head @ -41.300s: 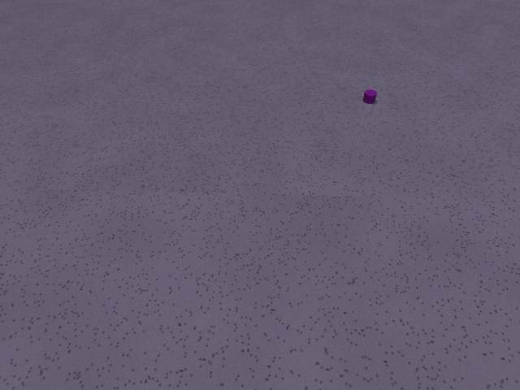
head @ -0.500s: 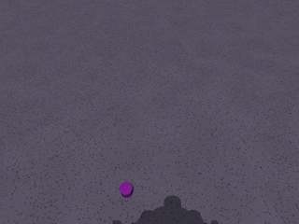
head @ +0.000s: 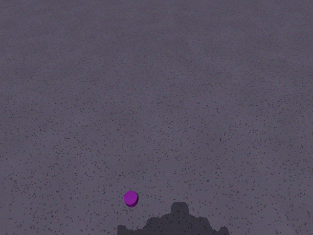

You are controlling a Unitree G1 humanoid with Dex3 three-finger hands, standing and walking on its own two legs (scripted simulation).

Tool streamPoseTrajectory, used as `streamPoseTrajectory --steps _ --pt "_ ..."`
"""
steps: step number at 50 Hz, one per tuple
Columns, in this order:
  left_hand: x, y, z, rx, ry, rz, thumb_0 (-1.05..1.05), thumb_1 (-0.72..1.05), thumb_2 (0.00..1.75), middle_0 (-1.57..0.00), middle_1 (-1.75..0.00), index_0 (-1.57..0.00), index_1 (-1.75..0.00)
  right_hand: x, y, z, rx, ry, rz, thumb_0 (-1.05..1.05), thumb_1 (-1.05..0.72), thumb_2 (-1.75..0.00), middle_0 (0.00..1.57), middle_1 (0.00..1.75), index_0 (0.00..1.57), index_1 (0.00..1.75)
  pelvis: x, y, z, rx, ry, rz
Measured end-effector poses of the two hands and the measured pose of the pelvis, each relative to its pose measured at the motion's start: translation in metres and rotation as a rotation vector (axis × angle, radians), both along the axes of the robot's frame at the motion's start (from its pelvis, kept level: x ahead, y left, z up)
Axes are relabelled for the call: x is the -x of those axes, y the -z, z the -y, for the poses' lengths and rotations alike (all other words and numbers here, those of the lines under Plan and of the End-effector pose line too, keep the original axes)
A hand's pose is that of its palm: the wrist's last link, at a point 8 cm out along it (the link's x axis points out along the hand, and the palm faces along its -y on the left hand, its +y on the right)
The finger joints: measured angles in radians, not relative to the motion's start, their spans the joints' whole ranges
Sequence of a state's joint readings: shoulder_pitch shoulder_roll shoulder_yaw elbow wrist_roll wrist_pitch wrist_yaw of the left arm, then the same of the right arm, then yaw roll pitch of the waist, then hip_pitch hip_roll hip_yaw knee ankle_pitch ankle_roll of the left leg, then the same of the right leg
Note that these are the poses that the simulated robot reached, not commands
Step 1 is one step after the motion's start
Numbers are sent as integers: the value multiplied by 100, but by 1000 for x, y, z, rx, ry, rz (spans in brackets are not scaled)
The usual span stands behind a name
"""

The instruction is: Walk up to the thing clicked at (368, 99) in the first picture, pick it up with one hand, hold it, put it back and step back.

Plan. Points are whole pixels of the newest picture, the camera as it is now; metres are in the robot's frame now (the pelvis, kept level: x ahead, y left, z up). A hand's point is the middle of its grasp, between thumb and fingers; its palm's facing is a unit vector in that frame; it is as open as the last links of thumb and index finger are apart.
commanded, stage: stand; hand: left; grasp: from above
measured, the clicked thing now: (131, 198) +0.42 +0.21 -0.75
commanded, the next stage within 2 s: step back in 0.74 s
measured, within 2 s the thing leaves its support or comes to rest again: neither
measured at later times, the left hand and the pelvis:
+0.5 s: hand out of the picture +0.09 +0.25 -0.15, palm faces +0.01 -0.94 -0.34, open 7.4 cm; pelvis +0.01 +0.00 +0.00, yaw +0 degrees
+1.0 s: hand out of the picture +0.08 +0.30 -0.18, palm faces -0.04 -0.93 -0.38, open 7.4 cm; pelvis -0.04 +0.03 -0.02, yaw +0 degrees
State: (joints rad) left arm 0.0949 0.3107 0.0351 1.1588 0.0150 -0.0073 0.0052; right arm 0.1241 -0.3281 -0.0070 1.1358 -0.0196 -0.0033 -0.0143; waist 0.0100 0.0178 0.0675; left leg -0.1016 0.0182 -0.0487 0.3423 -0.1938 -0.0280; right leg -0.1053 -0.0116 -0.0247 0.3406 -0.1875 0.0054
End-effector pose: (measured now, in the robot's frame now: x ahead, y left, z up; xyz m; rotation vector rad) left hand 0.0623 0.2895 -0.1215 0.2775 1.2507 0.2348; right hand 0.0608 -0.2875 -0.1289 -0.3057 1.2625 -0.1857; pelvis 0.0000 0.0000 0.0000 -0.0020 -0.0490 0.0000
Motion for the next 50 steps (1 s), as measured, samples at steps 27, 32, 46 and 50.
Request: streamPoseTrajectory --steps 27,32,46,50 --pt "-19 -4 -3 -6 20 28 1 90 90 -21 -30 -20 -30 -17 -4 2 5 -5 29 1 -91 -90 20 30 20 30 -7 -1 -2 -4 4 -6" --pt "-17 -4 -3 -7 22 27 1 90 90 -21 -30 -20 -30 -14 -4 3 4 -3 26 1 -91 -90 20 30 20 30 -6 -1 -1 -3 4 -4" --pt "-5 5 -28 -40 52 13 1 90 90 -21 -30 -20 -30 6 -2 13 45 19 6 1 -91 -90 20 30 20 30 29 10 -13 2 13 -21" --pt "-13 15 -50 -47 86 43 1 90 90 -21 -30 -20 -30 27 -4 9 89 29 2 1 -91 -90 20 30 20 30 39 21 -30 11 8 -35"
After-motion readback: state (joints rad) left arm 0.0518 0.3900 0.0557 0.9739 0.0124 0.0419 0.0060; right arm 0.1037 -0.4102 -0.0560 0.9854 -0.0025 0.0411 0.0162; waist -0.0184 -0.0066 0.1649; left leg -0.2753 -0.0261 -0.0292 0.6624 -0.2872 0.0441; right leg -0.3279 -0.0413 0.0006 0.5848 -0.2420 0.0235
